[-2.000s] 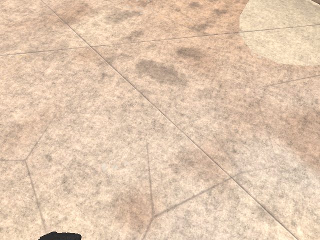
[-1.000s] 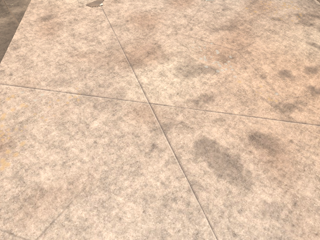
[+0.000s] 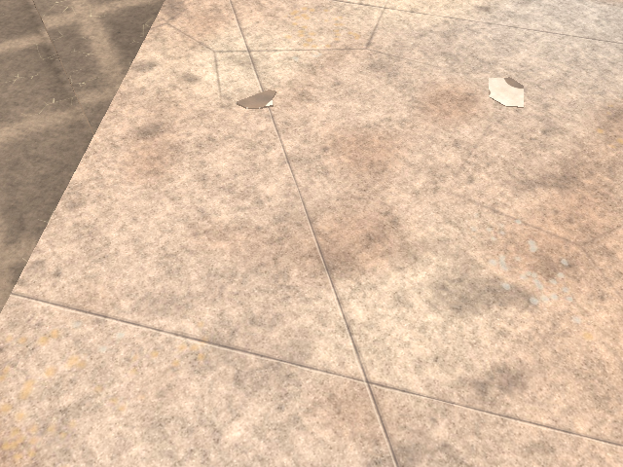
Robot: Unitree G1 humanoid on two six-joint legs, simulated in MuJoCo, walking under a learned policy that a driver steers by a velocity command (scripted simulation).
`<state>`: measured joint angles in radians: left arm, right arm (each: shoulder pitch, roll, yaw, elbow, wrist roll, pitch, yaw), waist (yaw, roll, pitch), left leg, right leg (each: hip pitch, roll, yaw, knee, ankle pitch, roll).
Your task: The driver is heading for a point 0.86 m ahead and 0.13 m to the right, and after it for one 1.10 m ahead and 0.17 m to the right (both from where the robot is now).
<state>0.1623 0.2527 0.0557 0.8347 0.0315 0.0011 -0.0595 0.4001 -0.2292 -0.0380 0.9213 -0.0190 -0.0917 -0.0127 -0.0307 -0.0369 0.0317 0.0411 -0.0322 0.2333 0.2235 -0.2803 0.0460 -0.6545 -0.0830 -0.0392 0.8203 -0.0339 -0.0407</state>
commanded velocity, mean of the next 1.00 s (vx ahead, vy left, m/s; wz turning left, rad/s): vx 0.50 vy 0.00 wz -0.37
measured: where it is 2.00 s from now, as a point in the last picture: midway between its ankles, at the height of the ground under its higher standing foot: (396, 338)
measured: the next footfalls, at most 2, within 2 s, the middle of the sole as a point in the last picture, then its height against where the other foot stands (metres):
right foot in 0.16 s outside the picture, level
left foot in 0.70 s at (320, 425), level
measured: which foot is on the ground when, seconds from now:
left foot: down 0.00-0.14, up 0.16-0.68, down 0.70-1.00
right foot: up 0.00-0.14, down 0.16-0.70, up 0.72-1.00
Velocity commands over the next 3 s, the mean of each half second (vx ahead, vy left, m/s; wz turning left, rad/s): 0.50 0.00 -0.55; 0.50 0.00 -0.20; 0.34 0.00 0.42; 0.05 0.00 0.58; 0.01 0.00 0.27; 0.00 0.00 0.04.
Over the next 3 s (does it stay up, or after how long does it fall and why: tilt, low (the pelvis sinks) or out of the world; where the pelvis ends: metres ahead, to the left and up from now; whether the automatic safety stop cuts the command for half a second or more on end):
stays up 0.72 -0.19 0.00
